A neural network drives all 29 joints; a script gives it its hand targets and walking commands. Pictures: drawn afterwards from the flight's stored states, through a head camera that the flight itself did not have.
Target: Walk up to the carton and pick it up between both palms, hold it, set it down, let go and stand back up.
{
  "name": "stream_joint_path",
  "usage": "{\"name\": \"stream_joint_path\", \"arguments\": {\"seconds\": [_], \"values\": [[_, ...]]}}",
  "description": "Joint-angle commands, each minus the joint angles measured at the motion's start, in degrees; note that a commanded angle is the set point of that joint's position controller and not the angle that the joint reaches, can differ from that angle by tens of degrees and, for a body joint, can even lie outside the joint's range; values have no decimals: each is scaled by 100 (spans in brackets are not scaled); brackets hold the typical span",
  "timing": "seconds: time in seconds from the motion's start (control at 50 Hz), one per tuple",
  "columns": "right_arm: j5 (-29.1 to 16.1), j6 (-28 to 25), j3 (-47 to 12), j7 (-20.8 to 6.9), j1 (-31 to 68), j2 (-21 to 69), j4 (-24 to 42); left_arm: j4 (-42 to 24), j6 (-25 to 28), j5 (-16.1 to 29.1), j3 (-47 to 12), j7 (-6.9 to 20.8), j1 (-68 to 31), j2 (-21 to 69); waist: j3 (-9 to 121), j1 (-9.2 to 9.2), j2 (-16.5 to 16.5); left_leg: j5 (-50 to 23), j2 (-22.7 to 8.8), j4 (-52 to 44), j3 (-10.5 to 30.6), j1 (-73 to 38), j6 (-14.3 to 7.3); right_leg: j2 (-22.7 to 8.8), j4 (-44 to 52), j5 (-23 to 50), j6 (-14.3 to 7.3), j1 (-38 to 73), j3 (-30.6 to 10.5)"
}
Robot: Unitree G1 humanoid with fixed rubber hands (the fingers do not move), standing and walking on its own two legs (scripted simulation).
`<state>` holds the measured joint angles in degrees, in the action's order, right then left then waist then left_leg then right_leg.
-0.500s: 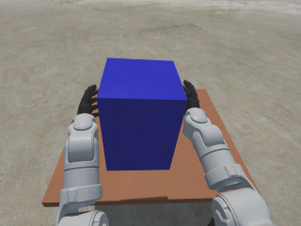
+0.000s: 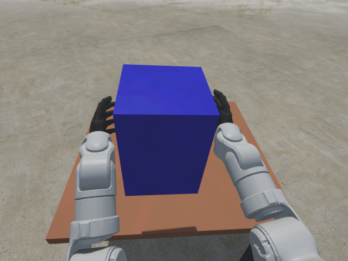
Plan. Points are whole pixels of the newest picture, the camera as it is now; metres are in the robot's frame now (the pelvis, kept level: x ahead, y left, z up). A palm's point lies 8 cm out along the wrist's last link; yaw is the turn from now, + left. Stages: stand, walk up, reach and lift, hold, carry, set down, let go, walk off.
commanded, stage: hold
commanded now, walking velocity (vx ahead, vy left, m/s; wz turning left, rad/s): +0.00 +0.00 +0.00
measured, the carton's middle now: (162, 132) +0.38 +0.01 +0.15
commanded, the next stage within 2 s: none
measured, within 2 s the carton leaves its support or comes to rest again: neither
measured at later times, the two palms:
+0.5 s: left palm (102, 130) +0.35 +0.14 +0.19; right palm (225, 122) +0.36 -0.13 +0.19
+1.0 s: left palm (102, 131) +0.36 +0.14 +0.19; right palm (224, 122) +0.36 -0.13 +0.19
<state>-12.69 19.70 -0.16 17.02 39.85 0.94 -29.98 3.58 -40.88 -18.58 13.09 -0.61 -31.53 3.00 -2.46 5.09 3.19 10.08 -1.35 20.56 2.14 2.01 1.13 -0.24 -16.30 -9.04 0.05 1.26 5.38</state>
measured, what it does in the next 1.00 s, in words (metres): stands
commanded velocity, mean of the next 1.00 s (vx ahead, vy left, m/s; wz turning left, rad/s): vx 0.00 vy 0.00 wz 0.00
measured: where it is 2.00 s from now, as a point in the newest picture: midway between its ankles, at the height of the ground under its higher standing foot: outside the picture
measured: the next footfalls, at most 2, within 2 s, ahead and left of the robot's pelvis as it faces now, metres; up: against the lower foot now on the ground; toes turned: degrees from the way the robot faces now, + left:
none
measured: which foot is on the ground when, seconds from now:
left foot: down 0.00-1.00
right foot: down 0.00-1.00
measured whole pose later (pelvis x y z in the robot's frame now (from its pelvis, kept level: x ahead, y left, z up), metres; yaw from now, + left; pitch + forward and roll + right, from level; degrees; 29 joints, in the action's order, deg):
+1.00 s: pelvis +0.00 +0.00 +0.00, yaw +0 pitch -8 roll -1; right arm -13.3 21.3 0.5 17.2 41.0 0.6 -29.4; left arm 4.0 -41.7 -17.9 13.3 -1.0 -32.4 3.0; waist -2.1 5.3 3.2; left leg 9.6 -1.1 20.0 1.9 2.3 1.1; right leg -0.5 -16.7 -9.0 0.1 0.4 5.1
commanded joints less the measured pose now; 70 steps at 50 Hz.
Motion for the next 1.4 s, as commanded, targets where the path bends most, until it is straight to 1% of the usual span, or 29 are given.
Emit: {"name": "stream_joint_path", "arguments": {"seconds": [0.0,0.02,0.08,0.14,0.16,0.22,0.24,0.28,0.32,0.36,0.44,0.56,0.6,0.68,0.72,0.74,0.76,0.78,0.82,0.86,0.88,0.92,0.98,1.04,1.08,1.1,1.2,1.28,1.38], "values": [[-338,-366,-2165,-682,4361,3492,1993,-471,362,1028,-2968,647,-4228,3436,2275,91,-415,-1145,399,-213,-121,-480,41,322,67,928,376,381,-77],[-367,-362,-2194,-672,4360,3511,2009,-549,363,1035,-2966,661,-4246,3443,2416,85,-397,-1245,399,-194,-113,-517,53,333,42,1058,383,458,-73],[-526,-315,-2326,-612,4225,3500,2075,-873,395,1124,-3102,669,-4298,3486,2822,200,-517,-1787,424,-19,-59,-748,167,370,-45,1610,398,675,-70],[-617,-277,-2437,-584,4129,3489,2235,-1067,403,1138,-3159,649,-4261,3461,2962,212,-659,-2028,449,65,-38,-833,231,369,-95,1844,419,764,-76],[-631,-266,-2427,-583,4141,3488,2267,-1096,407,1156,-3175,637,-4327,3445,2925,205,-711,-1983,452,53,-25,-790,249,359,-95,1776,415,749,-73],[-564,-229,-2389,-601,4148,3456,2202,-894,331,1042,-3019,651,-4169,3369,2594,108,-585,-1685,443,-57,-65,-660,174,350,-40,1473,419,650,-62],[-581,-236,-2385,-611,4176,3458,2234,-928,326,1051,-3060,651,-4209,3392,2609,99,-631,-1608,437,-77,-66,-640,179,343,-46,1361,409,622,-57],[-546,-240,-2352,-640,4295,3470,2223,-833,305,1013,-2980,656,-4269,3378,2534,34,-580,-1489,421,-125,-87,-583,132,351,-12,1175,386,538,-48],[-573,-275,-2355,-667,4417,3497,2303,-964,354,1098,-3086,623,-4444,3440,2735,36,-597,-1584,399,-91,-82,-657,161,387,-44,1171,367,489,-39],[-503,-253,-2278,-680,4461,3497,2173,-755,348,1068,-2992,614,-4441,3438,2517,26,-512,-1384,385,-131,-93,-650,119,377,17,944,370,354,-42],[-486,-233,-2280,-695,4445,3531,2010,-653,344,1007,-2841,638,-4425,3412,2588,-45,-422,-1289,393,-189,-134,-590,53,364,24,908,372,422,-72],[-293,-232,-1944,-744,4374,3525,1564,-420,359,989,-2721,697,-4608,3437,2377,82,-468,-815,390,-315,-158,-502,8,316,90,488,358,246,-67],[-280,-261,-1953,-756,4451,3529,1606,-380,365,974,-2716,695,-4591,3459,2492,71,-469,-904,398,-297,-167,-511,15,319,86,578,355,313,-75],[-421,-315,-2161,-695,4529,3637,1819,-473,414,994,-2777,688,-4554,3472,2720,33,-471,-1391,444,-146,-140,-618,61,341,-11,1177,409,558,-80],[-459,-323,-2188,-670,4516,3616,1856,-520,426,1041,-2856,674,-4573,3483,2715,80,-529,-1497,443,-97,-115,-657,99,348,-6,1245,411,543,-78],[-474,-318,-2245,-669,4537,3653,1871,-550,434,1020,-2808,677,-4591,3472,2723,24,-485,-1468,456,-116,-119,-605,72,337,0,1210,422,543,-73],[-525,-325,-2293,-660,4463,3648,1960,-648,435,1056,-2858,670,-4491,3499,2843,50,-468,-1616,450,-66,-112,-674,86,355,-34,1369,417,599,-72],[-546,-329,-2304,-653,4446,3603,2004,-681,443,1084,-2904,663,-4523,3462,2875,56,-548,-1623,458,-56,-106,-672,107,341,-45,1377,423,590,-82],[-554,-320,-2330,-646,4469,3626,2076,-705,432,1085,-2941,646,-4498,3479,2778,45,-553,-1552,464,-60,-103,-655,112,344,-38,1324,428,542,-74],[-547,-308,-2299,-657,4403,3587,2050,-776,428,1108,-2989,637,-4486,3507,2764,84,-542,-1573,435,-65,-83,-688,134,369,-26,1244,394,484,-54],[-542,-269,-2280,-659,4336,3567,1938,-698,413,1065,-2917,639,-4465,3442,2625,67,-496,-1465,438,-101,-82,-657,111,357,11,1144,396,457,-57],[-517,-278,-2265,-666,4329,3575,1999,-688,388,1033,-2905,656,-4407,3456,2576,31,-508,-1431,438,-139,-119,-614,102,355,5,1115,393,484,-79],[-503,-245,-2226,-676,4200,3556,1866,-851,413,1062,-2983,649,-4540,3466,2521,96,-571,-1458,408,-138,-102,-659,144,364,-12,1067,383,453,-52],[-546,-283,-2273,-667,4242,3506,2109,-878,389,1114,-3079,650,-4408,3505,2728,119,-605,-1702,415,-49,-91,-781,187,376,-39,1314,379,532,-60],[-554,-276,-2339,-654,4244,3481,2122,-906,370,1085,-3060,641,-4342,3512,2718,103,-571,-1798,410,-32,-84,-817,206,407,-37,1362,370,550,-35],[-534,-259,-2303,-649,4215,3472,2083,-878,365,1078,-3054,650,-4361,3483,2626,119,-580,-1734,422,-46,-84,-774,207,391,-19,1326,387,540,-29],[-508,-266,-2326,-652,4223,3453,2122,-762,319,1003,-2916,704,-4175,3415,2447,37,-440,-1566,412,-132,-117,-704,122,374,7,1234,382,584,-51],[-403,-278,-2174,-699,4264,3497,1995,-673,337,990,-2879,713,-4367,3444,2345,40,-490,-1188,409,-250,-152,-556,79,339,51,852,355,465,-62],[-354,-341,-2108,-758,4426,3553,1946,-728,416,1086,-2997,635,-4619,3492,2617,68,-550,-1152,385,-189,-128,-613,85,352,23,739,327,320,-35]]}}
